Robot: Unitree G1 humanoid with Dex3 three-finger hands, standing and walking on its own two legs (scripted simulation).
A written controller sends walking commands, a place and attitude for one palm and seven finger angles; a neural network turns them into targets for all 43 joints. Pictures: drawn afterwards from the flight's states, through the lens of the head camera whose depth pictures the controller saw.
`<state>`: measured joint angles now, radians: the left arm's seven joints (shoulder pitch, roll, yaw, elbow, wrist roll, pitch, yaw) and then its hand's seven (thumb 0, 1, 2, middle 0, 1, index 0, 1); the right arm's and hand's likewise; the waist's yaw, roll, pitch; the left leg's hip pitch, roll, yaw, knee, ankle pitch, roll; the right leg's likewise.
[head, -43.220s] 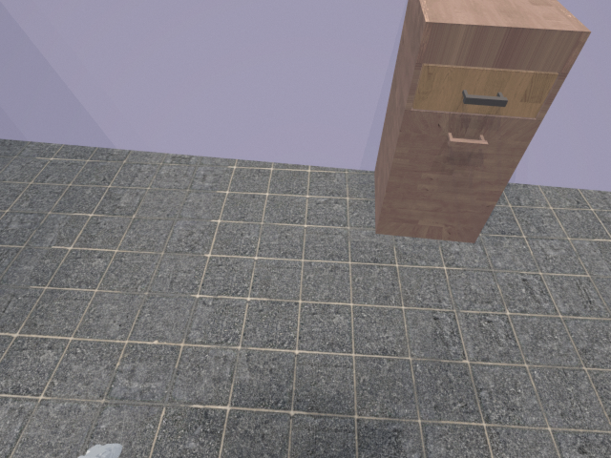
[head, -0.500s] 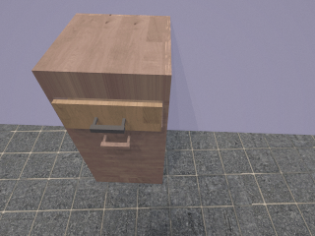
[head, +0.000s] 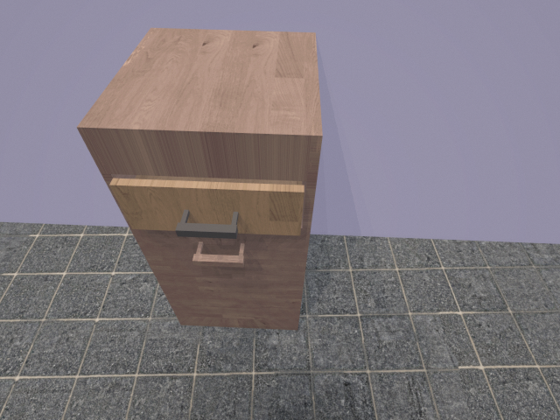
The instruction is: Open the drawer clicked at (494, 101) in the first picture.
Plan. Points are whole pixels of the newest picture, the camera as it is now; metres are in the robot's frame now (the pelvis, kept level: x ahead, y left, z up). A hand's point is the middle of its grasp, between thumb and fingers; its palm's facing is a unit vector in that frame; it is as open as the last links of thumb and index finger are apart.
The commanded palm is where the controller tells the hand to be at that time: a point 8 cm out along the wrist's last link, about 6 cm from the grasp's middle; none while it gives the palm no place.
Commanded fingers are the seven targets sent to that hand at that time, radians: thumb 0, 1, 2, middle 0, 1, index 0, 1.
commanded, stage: look again from close up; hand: left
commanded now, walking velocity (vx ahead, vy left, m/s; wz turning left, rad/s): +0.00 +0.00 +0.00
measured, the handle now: (208, 223) +0.49 +0.18 -0.08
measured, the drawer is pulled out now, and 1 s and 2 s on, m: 0.03 0.03 0.03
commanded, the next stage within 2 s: raise the hand with hooked fingers in 0.02 s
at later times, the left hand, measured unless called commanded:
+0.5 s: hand (179, 379) +0.19 +0.16 -0.06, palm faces -0.06 -0.24 -0.97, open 8.3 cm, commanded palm +0.15 +0.20 -0.02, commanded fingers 0.00 0.43 0.70 -0.23 -0.60 -0.23 -0.60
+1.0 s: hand (160, 335) +0.23 +0.19 -0.01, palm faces -0.03 -0.09 -1.00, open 11.2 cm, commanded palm +0.21 +0.20 +0.05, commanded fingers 0.00 -0.15 0.45 -0.28 -0.98 -0.28 -0.98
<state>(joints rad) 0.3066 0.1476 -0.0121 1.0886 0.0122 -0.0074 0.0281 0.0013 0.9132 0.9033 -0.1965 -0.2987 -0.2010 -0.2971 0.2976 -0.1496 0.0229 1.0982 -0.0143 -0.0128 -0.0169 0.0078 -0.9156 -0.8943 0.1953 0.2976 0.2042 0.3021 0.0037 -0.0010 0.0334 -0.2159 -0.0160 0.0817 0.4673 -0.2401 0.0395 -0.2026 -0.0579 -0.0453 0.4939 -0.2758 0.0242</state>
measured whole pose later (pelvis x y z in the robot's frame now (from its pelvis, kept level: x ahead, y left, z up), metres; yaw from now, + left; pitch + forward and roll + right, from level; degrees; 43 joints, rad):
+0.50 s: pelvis -0.01 -0.03 -0.04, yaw -3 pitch +10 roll +3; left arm 0.43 0.27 -0.10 0.03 1.03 -0.05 0.41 0.01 0.68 0.80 -0.21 -0.46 -0.22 -0.46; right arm 0.07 -0.26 -0.04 0.53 -0.05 0.00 0.04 0.01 -0.91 -0.89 0.19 0.30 0.20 0.30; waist 0.07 -0.02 -0.14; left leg -0.58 0.03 0.14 0.79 -0.38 0.00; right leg -0.62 -0.03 0.02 0.88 -0.43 -0.02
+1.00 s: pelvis +0.00 -0.05 -0.03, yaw -2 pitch +9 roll +2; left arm 0.32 0.41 0.01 -0.02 0.99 -0.07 0.31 0.00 0.07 0.55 -0.28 -0.83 -0.28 -0.83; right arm 0.16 -0.22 -0.01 0.61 -0.06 0.09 -0.03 0.01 -0.91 -0.89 0.20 0.30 0.21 0.30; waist 0.06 0.04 -0.07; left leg -0.54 0.03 0.04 0.75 -0.37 -0.02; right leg -0.55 0.00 -0.03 0.81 -0.42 -0.05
